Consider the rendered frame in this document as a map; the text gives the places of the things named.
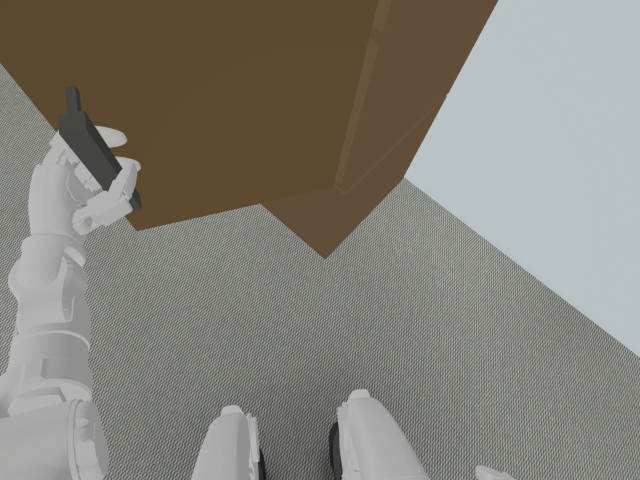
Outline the left robot thigh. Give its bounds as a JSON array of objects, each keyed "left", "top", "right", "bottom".
[{"left": 191, "top": 412, "right": 260, "bottom": 480}]

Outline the robot right shin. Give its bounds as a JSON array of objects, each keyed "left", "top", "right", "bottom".
[{"left": 339, "top": 389, "right": 383, "bottom": 480}]

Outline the robot left hand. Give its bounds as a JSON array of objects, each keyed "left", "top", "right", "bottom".
[{"left": 28, "top": 126, "right": 141, "bottom": 246}]

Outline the cupboard door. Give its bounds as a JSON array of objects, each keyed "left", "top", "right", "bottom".
[{"left": 0, "top": 0, "right": 378, "bottom": 231}]

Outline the robot left forearm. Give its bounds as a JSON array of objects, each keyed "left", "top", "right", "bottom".
[{"left": 0, "top": 233, "right": 93, "bottom": 419}]

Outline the robot left upper arm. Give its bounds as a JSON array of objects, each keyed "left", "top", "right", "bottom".
[{"left": 0, "top": 399, "right": 109, "bottom": 480}]

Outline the handle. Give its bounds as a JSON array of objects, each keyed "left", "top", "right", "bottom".
[{"left": 58, "top": 85, "right": 142, "bottom": 212}]

